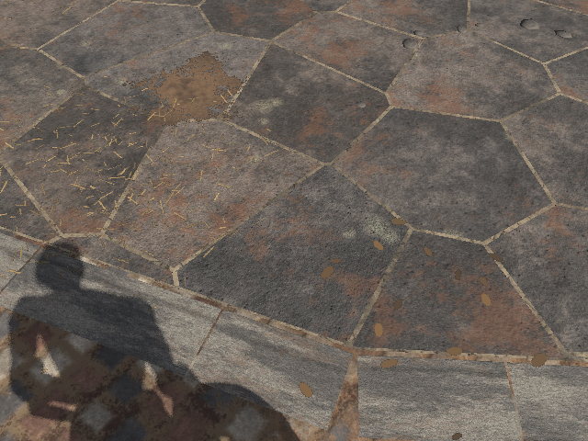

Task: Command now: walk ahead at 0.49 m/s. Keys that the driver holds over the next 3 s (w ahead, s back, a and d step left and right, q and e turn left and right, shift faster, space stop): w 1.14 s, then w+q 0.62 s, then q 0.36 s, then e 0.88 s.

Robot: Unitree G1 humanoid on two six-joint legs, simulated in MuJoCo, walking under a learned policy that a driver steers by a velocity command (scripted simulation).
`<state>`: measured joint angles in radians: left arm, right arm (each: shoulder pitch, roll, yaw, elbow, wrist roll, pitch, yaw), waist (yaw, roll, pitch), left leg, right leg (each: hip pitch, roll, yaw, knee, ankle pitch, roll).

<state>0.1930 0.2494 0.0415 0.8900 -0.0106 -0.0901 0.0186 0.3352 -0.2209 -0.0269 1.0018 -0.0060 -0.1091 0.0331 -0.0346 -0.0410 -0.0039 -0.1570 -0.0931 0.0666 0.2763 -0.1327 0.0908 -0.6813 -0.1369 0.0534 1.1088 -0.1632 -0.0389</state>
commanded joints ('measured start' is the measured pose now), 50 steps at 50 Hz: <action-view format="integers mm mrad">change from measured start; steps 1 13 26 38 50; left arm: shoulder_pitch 15 -158 106 258 131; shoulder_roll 44 84 109 139 81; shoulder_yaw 13 18 30 41 35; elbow -45 -125 4 90 20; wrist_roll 9 -11 16 -6 -9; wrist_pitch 0 -34 -34 4 -9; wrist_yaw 3 -54 -41 -8 -5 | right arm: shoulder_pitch -33 76 -78 -431 -149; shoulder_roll -137 -192 -91 -80 -93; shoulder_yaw -22 -42 -30 -21 -38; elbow -56 -13 -115 -234 -129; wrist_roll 3 25 14 27 -3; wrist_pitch -13 36 30 7 -3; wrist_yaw -22 -40 -41 3 5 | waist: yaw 40 27 16 101 46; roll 73 121 -11 -23 131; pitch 61 39 8 101 -39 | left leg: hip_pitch -82 197 -536 -557 -13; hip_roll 283 343 241 181 321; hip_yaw -207 -170 -122 -79 -314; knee -189 29 755 268 -96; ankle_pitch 87 314 -1 153 32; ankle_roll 162 81 -61 -36 126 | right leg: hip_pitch -33 175 529 748 84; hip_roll -33 92 -84 -124 -13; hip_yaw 4 -78 96 22 20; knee -154 -614 -977 -936 71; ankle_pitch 161 75 270 225 -103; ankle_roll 23 -38 -199 -147 -19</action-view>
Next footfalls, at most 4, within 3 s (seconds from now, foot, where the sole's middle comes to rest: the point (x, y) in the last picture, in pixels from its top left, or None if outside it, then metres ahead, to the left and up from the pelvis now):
0.30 right None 0.34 -0.16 -0.78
0.86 left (262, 390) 0.65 0.08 -0.78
1.40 right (346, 283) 0.96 -0.15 -0.78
1.94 left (231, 235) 1.14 0.17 -0.78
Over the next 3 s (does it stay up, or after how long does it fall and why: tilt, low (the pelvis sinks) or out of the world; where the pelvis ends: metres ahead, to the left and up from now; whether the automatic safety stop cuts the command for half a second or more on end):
stays up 1.12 0.09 0.00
